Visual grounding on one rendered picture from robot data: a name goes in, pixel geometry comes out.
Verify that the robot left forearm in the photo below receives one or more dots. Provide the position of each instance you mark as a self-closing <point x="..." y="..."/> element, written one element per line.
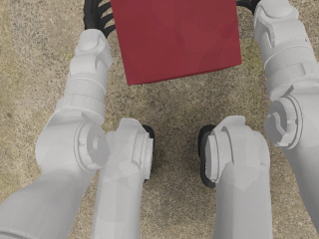
<point x="86" y="85"/>

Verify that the right robot hand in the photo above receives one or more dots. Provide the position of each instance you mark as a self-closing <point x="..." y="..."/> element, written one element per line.
<point x="249" y="4"/>

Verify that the left robot hand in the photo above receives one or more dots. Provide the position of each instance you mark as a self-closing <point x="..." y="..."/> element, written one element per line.
<point x="93" y="16"/>

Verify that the robot thigh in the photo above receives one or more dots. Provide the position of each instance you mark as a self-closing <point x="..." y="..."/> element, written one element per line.
<point x="117" y="207"/>
<point x="243" y="199"/>

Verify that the robot right upper arm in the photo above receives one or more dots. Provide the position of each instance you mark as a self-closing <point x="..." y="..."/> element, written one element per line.
<point x="292" y="123"/>

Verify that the robot right forearm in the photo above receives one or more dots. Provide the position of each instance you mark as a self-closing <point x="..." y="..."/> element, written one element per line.
<point x="286" y="52"/>

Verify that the carton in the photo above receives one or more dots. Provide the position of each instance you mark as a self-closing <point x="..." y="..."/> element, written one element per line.
<point x="162" y="40"/>

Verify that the robot left upper arm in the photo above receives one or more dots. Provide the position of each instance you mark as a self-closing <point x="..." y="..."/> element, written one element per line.
<point x="69" y="155"/>

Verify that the left robot thigh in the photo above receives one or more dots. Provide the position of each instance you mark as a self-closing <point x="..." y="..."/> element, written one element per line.
<point x="117" y="207"/>

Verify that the right robot thigh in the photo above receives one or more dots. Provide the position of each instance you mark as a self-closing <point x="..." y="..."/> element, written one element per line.
<point x="243" y="199"/>

